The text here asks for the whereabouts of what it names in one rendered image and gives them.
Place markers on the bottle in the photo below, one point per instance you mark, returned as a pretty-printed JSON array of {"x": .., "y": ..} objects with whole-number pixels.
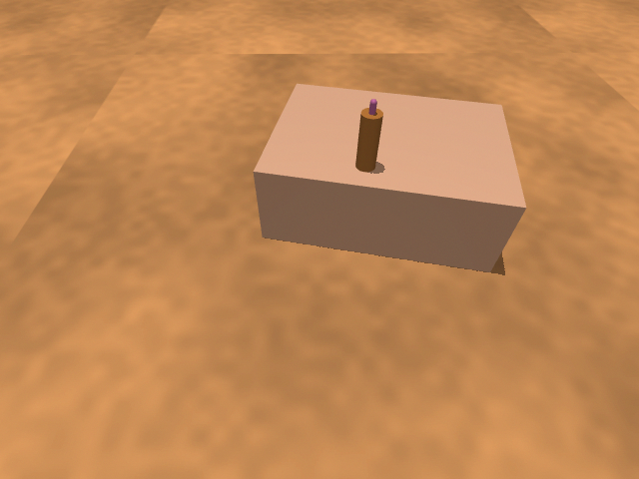
[{"x": 368, "y": 137}]

